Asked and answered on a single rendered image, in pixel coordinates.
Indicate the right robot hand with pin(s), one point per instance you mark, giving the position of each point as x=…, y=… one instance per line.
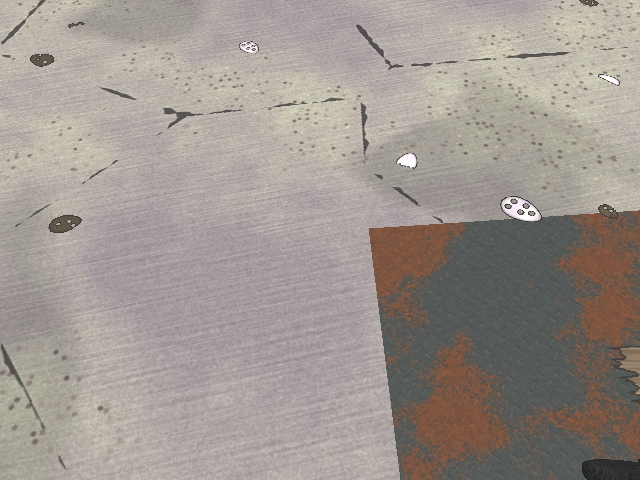
x=606, y=469

